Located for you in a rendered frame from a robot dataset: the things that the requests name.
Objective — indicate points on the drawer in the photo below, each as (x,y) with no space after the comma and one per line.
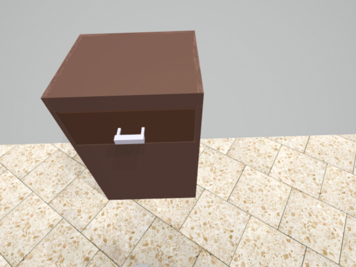
(161,125)

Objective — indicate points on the handle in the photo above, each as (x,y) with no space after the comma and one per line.
(129,139)

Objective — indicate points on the cabinet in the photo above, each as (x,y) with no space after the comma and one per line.
(133,71)

